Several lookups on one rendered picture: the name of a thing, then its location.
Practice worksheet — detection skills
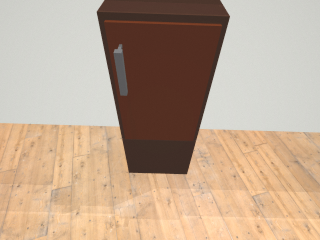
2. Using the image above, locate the handle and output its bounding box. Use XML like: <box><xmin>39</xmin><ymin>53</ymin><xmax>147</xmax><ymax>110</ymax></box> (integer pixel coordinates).
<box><xmin>113</xmin><ymin>44</ymin><xmax>128</xmax><ymax>96</ymax></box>

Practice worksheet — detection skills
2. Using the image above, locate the cupboard door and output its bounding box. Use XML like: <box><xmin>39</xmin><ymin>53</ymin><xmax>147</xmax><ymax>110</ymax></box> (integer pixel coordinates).
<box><xmin>104</xmin><ymin>20</ymin><xmax>222</xmax><ymax>141</ymax></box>

